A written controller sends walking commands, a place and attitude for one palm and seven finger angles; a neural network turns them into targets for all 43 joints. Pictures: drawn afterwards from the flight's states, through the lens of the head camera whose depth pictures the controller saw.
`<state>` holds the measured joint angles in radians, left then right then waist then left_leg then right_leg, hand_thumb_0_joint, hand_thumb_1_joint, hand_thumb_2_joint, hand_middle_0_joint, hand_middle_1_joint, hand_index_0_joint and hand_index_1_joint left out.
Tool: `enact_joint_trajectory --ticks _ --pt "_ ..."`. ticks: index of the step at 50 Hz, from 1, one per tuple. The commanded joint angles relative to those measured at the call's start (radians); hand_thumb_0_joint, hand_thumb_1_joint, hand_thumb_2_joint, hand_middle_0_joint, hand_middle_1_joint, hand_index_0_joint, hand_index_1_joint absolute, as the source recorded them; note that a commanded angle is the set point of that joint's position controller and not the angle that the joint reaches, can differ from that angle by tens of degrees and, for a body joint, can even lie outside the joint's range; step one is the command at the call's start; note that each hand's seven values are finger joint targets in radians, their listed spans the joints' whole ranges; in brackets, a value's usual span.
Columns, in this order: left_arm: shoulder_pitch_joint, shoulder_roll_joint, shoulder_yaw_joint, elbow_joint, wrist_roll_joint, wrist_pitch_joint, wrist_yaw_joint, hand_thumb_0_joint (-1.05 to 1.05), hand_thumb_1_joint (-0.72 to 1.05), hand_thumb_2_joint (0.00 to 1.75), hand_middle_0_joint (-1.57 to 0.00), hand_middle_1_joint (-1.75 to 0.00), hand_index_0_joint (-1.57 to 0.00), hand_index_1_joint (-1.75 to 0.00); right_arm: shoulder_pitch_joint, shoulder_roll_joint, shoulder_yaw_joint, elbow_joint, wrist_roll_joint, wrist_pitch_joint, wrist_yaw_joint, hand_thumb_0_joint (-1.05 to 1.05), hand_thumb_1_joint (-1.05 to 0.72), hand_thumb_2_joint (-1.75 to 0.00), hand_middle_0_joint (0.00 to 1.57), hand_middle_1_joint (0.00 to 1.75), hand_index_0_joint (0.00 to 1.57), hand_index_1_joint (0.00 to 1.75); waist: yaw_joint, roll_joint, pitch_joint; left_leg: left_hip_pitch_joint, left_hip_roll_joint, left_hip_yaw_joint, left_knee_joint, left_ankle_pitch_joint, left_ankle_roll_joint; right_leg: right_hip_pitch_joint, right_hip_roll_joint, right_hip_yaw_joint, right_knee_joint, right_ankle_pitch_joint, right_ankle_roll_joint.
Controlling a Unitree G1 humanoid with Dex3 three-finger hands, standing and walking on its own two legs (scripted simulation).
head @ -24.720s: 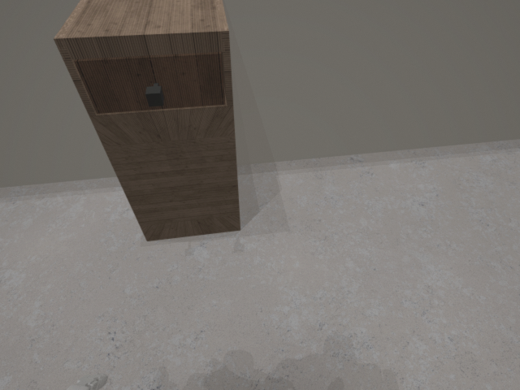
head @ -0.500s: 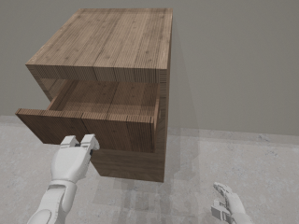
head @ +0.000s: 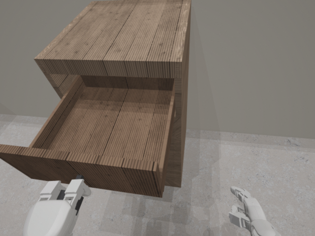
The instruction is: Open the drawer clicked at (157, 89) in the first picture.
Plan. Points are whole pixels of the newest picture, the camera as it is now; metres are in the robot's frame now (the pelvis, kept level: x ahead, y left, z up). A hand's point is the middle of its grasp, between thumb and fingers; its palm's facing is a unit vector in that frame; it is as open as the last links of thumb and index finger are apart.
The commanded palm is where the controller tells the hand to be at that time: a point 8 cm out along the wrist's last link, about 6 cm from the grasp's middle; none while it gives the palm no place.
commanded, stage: pull the drawer open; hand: left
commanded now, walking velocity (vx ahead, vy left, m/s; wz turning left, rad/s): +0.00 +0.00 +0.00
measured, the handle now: (73, 193) +0.20 +0.23 +0.05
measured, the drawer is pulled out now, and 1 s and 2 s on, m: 0.28 0.30 0.30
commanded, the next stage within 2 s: open the thumb to release the handle in 0.16 s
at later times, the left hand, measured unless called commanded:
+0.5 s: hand (60, 231) +0.12 +0.23 +0.03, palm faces -0.01 -0.09 -1.00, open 7.7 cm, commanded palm +0.09 +0.24 +0.09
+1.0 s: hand (64, 227) +0.13 +0.23 +0.03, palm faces +0.01 -0.12 -0.99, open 13.6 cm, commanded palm +0.10 +0.23 +0.08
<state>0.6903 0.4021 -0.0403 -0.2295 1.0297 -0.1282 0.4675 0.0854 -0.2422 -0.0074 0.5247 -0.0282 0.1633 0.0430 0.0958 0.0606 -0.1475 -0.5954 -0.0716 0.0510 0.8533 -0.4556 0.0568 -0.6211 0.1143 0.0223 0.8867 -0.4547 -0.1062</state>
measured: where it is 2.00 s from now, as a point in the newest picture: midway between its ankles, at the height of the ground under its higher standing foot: outside the picture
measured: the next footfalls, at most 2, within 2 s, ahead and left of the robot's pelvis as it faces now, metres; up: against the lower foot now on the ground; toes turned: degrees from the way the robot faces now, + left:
none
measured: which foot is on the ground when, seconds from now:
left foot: down 0.00-1.00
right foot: down 0.00-1.00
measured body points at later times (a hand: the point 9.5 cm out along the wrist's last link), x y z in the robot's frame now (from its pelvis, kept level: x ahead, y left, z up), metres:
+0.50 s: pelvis -0.02 -0.01 +0.00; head +0.02 -0.04 +0.45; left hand +0.12 +0.23 +0.09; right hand +0.20 -0.24 -0.10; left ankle -0.02 +0.09 -0.69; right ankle -0.02 -0.05 -0.69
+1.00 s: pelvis -0.02 -0.01 +0.00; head +0.02 -0.04 +0.45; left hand +0.12 +0.23 +0.08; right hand +0.21 -0.22 -0.10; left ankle -0.02 +0.09 -0.69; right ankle -0.02 -0.05 -0.69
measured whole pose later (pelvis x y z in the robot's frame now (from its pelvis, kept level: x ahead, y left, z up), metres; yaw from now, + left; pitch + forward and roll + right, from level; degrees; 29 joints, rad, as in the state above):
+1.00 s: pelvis -0.02 -0.01 +0.00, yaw +1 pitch +11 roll +1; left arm 0.64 0.39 -0.02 -0.21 1.01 -0.12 0.44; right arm 0.11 -0.25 -0.01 0.52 -0.04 0.15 0.02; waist 0.09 0.05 -0.13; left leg -0.61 -0.07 0.02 0.85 -0.43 0.05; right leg -0.62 0.11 -0.01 0.87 -0.42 -0.12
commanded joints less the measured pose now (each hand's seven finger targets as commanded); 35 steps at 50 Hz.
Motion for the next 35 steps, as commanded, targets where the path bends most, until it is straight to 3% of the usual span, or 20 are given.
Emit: enact_joint_trajectory --ticks 1,2,3,5,8,9,12,13,14,15,16,18,19,20,22,23,24,30,33,35 --pt "0.085 0.17 0.212 -0.183 -0.048 0.045 0.054 0.0 0.9 0.9 -0.4 -1.35 -0.4 -1.35 -0.107 -0.1 -0.023 -0.186 0.008 -0.05 -0.018 0.0 -0.9 -0.9 0.2 0.3 0.2 0.3 0.011 -0.124 -0.128 0.076 0.0 -0.083 -0.051 0.269 -0.01 0.153 -0.077 0.182 -0.174 0.445 0.055" --pt "0.116 0.186 0.231 -0.182 -0.053 0.045 0.053 0.0 0.9 0.9 -0.4 -1.35 -0.4 -1.35 -0.118 -0.099 -0.015 -0.19 0.008 -0.051 -0.02 0.0 -0.9 -0.9 0.2 0.3 0.2 0.3 0.025 -0.111 -0.133 0.077 -0.004 -0.078 -0.051 0.265 -0.014 0.161 -0.082 0.201 -0.183 0.445 0.056" --pt "0.123 0.181 0.223 -0.177 -0.056 0.044 0.048 0.0 0.9 0.9 -0.4 -1.35 -0.4 -1.35 -0.116 -0.098 -0.011 -0.188 0.011 -0.052 -0.022 0.0 -0.9 -0.9 0.2 0.3 0.2 0.3 0.019 -0.111 -0.112 0.062 -0.002 -0.079 -0.056 0.254 -0.013 0.17 -0.087 0.199 -0.187 0.459 0.059" --pt "0.16 0.211 0.257 -0.181 -0.061 0.045 0.049 0.0 0.9 0.9 -0.4 -1.35 -0.4 -1.35 -0.128 -0.098 0.001 -0.192 0.014 -0.049 -0.024 0.0 -0.9 -0.9 0.2 0.3 0.2 0.3 0.033 -0.092 -0.126 0.064 -0.003 -0.074 -0.055 0.255 -0.017 0.193 -0.093 0.232 -0.195 0.485 0.06" --pt "0.262 0.2 0.251 -0.194 -0.076 0.039 0.049 0.0 0.9 0.9 -0.4 -1.35 -0.4 -1.35 -0.136 -0.099 0.004 -0.203 0.021 -0.051 -0.022 0.0 -0.9 -0.9 0.2 0.3 0.2 0.3 0.047 -0.038 -0.096 0.062 0.008 -0.069 -0.066 0.255 -0.02 0.201 -0.095 0.215 -0.204 0.469 0.062" --pt "0.29 0.223 0.283 -0.19 -0.084 0.041 0.054 0.0 0.9 0.9 -0.4 -1.35 -0.4 -1.35 -0.147 -0.103 0.005 -0.203 0.026 -0.049 -0.023 0.0 -0.9 -0.9 0.2 0.3 0.2 0.3 0.051 -0.04 -0.109 0.06 0.013 -0.067 -0.064 0.26 -0.024 0.211 -0.095 0.232 -0.207 0.48 0.061" --pt "0.334 0.217 0.275 -0.217 -0.082 0.027 0.058 0.0 0.9 0.9 -0.4 -1.35 -0.4 -1.35 -0.153 -0.108 0.008 -0.208 0.017 -0.048 -0.017 0.0 -0.9 -0.9 0.2 0.3 0.2 0.3 0.057 -0.025 -0.094 0.065 0.009 -0.064 -0.06 0.261 -0.025 0.195 -0.097 0.237 -0.21 0.46 0.06" --pt "-0.075 0.183 0.186 -0.209 -0.037 0.033 0.049 0.0 0.9 0.9 -0.4 -1.35 -0.4 -1.35 -0.151 -0.121 0.005 -0.165 -0.011 -0.033 -0.018 0.0 -0.9 -0.9 0.2 0.3 0.2 0.3 -0.06 -0.072 0.002 0.053 -0.009 -0.091 -0.042 0.201 -0.01 0.043 -0.099 0.224 -0.222 0.359 0.054" --pt "-0.079 0.194 0.238 -0.226 -0.033 0.023 0.053 0.0 0.83 0.87 -0.4 -1.34 -0.4 -1.34 -0.132 -0.107 -0.016 -0.184 -0.012 -0.044 -0.032 0.0 -0.9 -0.9 0.2 0.3 0.2 0.3 -0.026 -0.059 -0.023 0.066 0.001 -0.086 -0.043 0.174 -0.003 0.071 -0.088 0.224 -0.247 0.274 0.052" --pt "-0.032 0.228 0.27 -0.182 -0.026 0.018 0.057 0.0 0.76 0.84 -0.39 -1.34 -0.39 -1.34 -0.12 -0.105 -0.01 -0.182 -0.016 -0.05 -0.038 0.0 -0.9 -0.9 0.2 0.3 0.2 0.3 -0.011 -0.058 -0.022 0.07 -0.007 -0.081 -0.032 0.157 -0.006 0.054 -0.095 0.242 -0.265 0.196 0.049" --pt "0.039 0.212 0.267 -0.148 -0.024 0.016 0.06 0.0 0.69 0.81 -0.38 -1.33 -0.38 -1.33 -0.117 -0.101 -0.013 -0.187 -0.012 -0.054 -0.041 0.0 -0.9 -0.9 0.2 0.3 0.2 0.3 0.005 -0.027 -0.024 0.059 -0.005 -0.079 -0.032 0.149 -0.006 0.077 -0.092 0.238 -0.264 0.191 0.046" --pt "0.031 0.187 0.243 -0.171 -0.029 0.012 0.056 0.0 0.55 0.75 -0.38 -1.31 -0.38 -1.31 -0.106 -0.104 -0.024 -0.19 -0.012 -0.05 -0.033 0.0 -0.9 -0.9 0.2 0.3 0.2 0.3 0.007 -0.009 -0.083 0.08 -0.008 -0.08 -0.033 0.163 -0.009 0.079 -0.088 0.231 -0.241 0.204 0.038" --pt "0.029 0.183 0.243 -0.162 -0.043 0.013 0.054 0.0 0.48 0.72 -0.37 -1.3 -0.37 -1.3 -0.099 -0.103 -0.027 -0.185 -0.008 -0.052 -0.03 0.0 -0.9 -0.9 0.2 0.3 0.2 0.3 -0.003 -0.039 -0.105 0.075 -0.006 -0.084 -0.037 0.172 -0.008 0.094 -0.086 0.213 -0.228 0.233 0.043" --pt "0.022 0.194 0.25 -0.173 -0.047 0.01 0.053 0.0 0.41 0.69 -0.36 -1.3 -0.36 -1.3 -0.102 -0.104 -0.03 -0.178 -0.008 -0.053 -0.03 0.0 -0.9 -0.9 0.2 0.3 0.2 0.3 0.004 -0.03 -0.126 0.076 -0.008 -0.081 -0.039 0.178 -0.01 0.098 -0.087 0.218 -0.222 0.237 0.044" --pt "0.035 0.186 0.239 -0.157 -0.052 0.011 0.051 0.0 0.27 0.63 -0.35 -1.28 -0.35 -1.28 -0.106 -0.103 -0.031 -0.176 -0.006 -0.052 -0.033 0.0 -0.9 -0.9 0.2 0.3 0.2 0.3 0.005 -0.051 -0.12 0.052 -0.009 -0.084 -0.039 0.188 -0.009 0.112 -0.087 0.205 -0.211 0.273 0.049" --pt "0.016 0.161 0.208 -0.16 -0.054 0.015 0.045 0.0 0.2 0.6 -0.35 -1.27 -0.35 -1.27 -0.105 -0.104 -0.034 -0.175 -0.004 -0.055 -0.034 0.0 -0.9 -0.9 0.2 0.3 0.2 0.3 -0.007 -0.051 -0.111 0.05 -0.005 -0.085 -0.044 0.184 -0.005 0.112 -0.089 0.19 -0.211 0.284 0.052" --pt "-0.003 0.182 0.225 -0.156 -0.057 0.018 0.042 0.0 0.13 0.57 -0.35 -1.27 -0.35 -1.27 -0.109 -0.107 -0.033 -0.179 -0.001 -0.055 -0.036 0.0 -0.9 -0.9 0.2 0.3 0.2 0.3 -0.013 -0.077 -0.112 0.046 -0.003 -0.087 -0.041 0.185 -0.004 0.115 -0.09 0.205 -0.218 0.292 0.053" --pt "-0.012 0.202 0.243 -0.121 -0.06 0.02 0.029 0.0 -0.29 0.39 -0.32 -1.22 -0.32 -1.22 -0.109 -0.099 -0.026 -0.161 0.0 -0.059 -0.046 0.0 -0.9 -0.9 0.2 0.3 0.2 0.3 0.001 -0.129 -0.109 0.01 -0.008 -0.084 -0.052 0.173 -0.007 0.163 -0.106 0.228 -0.228 0.328 0.063" --pt "-0.016 0.186 0.221 -0.135 -0.057 0.016 0.024 0.0 -0.5 0.3 -0.3 -1.2 -0.3 -1.2 -0.1 -0.098 -0.03 -0.161 0.004 -0.064 -0.046 0.0 -0.9 -0.9 0.2 0.3 0.2 0.3 -0.002 -0.082 -0.1 0.029 -0.005 -0.083 -0.061 0.176 -0.005 0.15 -0.101 0.206 -0.231 0.304 0.059" --pt "0.013 0.181 0.215 -0.141 -0.058 0.019 0.024 0.0 -0.5 0.3 -0.3 -1.2 -0.3 -1.2 -0.1 -0.098 -0.024 -0.163 0.002 -0.064 -0.04 0.0 -0.9 -0.9 0.2 0.3 0.2 0.3 0.005 -0.069 -0.124 0.044 -0.004 -0.08 -0.066 0.189 -0.007 0.152 -0.099 0.205 -0.223 0.313 0.057"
